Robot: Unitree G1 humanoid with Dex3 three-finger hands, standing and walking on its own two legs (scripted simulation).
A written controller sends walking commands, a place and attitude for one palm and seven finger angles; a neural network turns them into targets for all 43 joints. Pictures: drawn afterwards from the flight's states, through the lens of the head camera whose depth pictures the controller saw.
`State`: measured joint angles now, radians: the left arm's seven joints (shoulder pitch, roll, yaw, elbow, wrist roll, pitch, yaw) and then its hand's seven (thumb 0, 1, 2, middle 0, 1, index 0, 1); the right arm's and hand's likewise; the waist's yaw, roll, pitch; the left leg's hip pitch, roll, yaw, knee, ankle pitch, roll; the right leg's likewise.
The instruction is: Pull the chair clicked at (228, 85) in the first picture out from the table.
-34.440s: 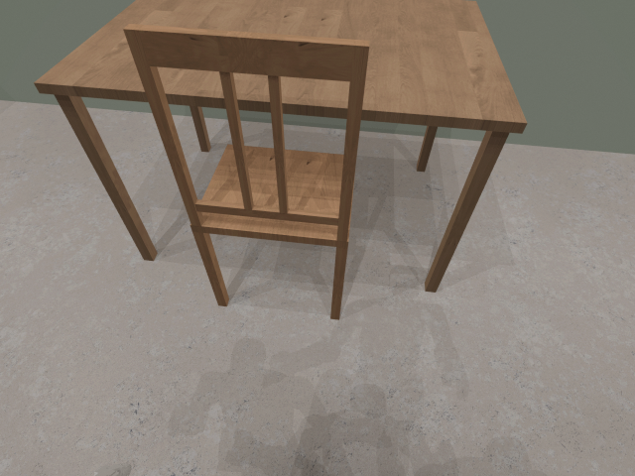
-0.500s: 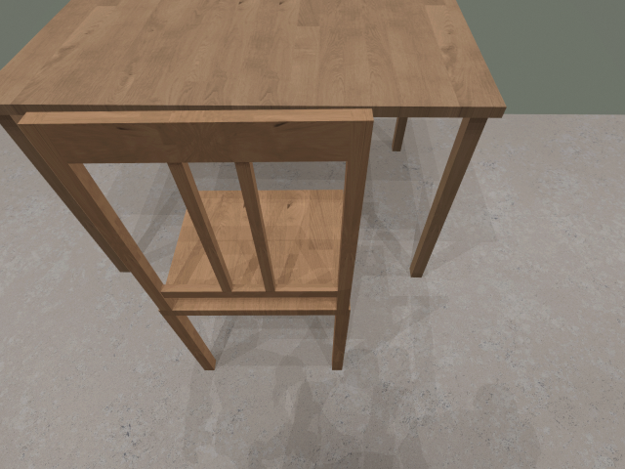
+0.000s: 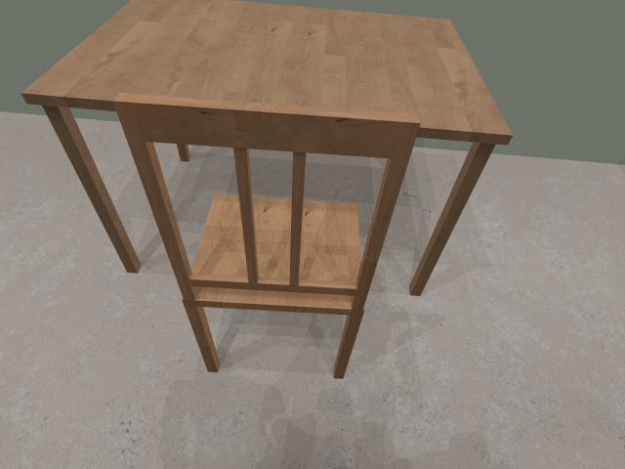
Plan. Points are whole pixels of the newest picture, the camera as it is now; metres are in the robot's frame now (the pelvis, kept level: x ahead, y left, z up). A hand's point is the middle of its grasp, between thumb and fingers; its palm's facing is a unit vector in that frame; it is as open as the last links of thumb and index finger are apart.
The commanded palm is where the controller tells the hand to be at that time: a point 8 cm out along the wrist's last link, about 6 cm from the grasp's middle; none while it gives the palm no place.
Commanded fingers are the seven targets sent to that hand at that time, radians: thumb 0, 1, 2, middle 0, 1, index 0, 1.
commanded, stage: come to a stop and stand still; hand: left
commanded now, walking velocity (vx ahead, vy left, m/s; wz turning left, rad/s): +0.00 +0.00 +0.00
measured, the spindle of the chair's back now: (248, 224) +0.54 +0.16 -0.06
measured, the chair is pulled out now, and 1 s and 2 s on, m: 0.19 0.19 0.19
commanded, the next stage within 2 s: look again from close up in 0.38 s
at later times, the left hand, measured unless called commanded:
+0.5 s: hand out of the picture -0.07 +0.17 -0.18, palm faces +0.04 -0.99 -0.15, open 7.4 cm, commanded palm none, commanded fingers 0.00 0.90 0.90 -0.20 -0.30 -0.20 -0.30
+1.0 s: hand out of the picture -0.02 +0.15 -0.18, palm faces +0.03 -0.99 -0.14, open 7.4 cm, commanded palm none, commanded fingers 0.00 0.90 0.90 -0.20 -0.30 -0.20 -0.30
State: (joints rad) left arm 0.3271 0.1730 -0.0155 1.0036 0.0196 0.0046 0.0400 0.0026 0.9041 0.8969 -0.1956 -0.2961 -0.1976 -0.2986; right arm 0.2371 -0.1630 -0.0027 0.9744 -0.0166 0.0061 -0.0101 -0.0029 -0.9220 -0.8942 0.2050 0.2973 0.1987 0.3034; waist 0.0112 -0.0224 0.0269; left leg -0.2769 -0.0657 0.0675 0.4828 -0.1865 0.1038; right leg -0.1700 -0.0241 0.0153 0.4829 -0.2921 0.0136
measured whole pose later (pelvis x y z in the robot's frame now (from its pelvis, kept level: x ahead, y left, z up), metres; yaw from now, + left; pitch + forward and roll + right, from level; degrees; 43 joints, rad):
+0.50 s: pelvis +0.00 +0.01 +0.00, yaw +0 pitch -1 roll +0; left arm 0.42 0.14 -0.02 1.12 0.02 -0.01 0.05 0.00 0.90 0.90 -0.19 -0.30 -0.20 -0.30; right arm 0.28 -0.15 0.00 1.12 0.00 0.00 -0.02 0.00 -0.92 -0.89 0.20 0.30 0.20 0.30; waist 0.02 -0.03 0.01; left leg -0.24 -0.10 0.08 0.37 -0.12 0.12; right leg -0.16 -0.06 0.02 0.43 -0.26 0.03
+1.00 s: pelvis +0.01 -0.01 +0.01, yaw +0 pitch -1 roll +0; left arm 0.37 0.13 -0.02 1.10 0.01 -0.02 0.05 0.00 0.90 0.90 -0.19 -0.30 -0.20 -0.30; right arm 0.29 -0.13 0.00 1.14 0.00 -0.01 -0.02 0.00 -0.92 -0.89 0.20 0.30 0.20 0.30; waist 0.00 -0.04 0.01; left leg -0.23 -0.08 0.06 0.39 -0.15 0.10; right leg -0.13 -0.04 0.02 0.42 -0.27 0.04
